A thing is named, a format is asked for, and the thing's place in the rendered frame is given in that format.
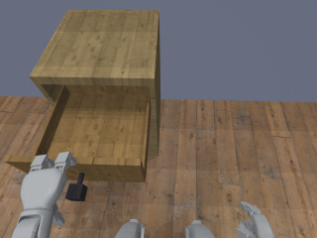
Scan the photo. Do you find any handle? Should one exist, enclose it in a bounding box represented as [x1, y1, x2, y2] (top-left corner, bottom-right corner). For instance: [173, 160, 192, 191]
[65, 173, 88, 201]

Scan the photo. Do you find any robot left forearm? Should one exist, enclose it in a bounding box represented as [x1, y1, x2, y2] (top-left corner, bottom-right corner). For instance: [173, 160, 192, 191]
[11, 208, 54, 238]

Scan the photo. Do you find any right robot shin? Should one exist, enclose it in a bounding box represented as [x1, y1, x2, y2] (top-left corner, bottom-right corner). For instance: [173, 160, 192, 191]
[191, 220, 202, 224]

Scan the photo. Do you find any left robot hand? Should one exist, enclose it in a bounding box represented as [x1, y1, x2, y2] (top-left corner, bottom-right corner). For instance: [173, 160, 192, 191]
[20, 152, 77, 226]

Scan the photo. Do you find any drawer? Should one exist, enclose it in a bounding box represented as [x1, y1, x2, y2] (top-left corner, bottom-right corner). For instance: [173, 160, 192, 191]
[4, 84, 152, 182]

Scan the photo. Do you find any right robot hand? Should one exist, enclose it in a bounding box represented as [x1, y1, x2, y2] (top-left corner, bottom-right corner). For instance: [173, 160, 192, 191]
[236, 201, 275, 238]

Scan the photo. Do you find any right robot thigh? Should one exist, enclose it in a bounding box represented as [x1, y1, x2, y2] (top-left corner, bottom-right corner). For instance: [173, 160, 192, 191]
[184, 223, 215, 238]

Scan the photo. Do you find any cabinet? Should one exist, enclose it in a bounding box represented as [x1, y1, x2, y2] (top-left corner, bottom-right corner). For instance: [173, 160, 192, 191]
[29, 10, 160, 156]

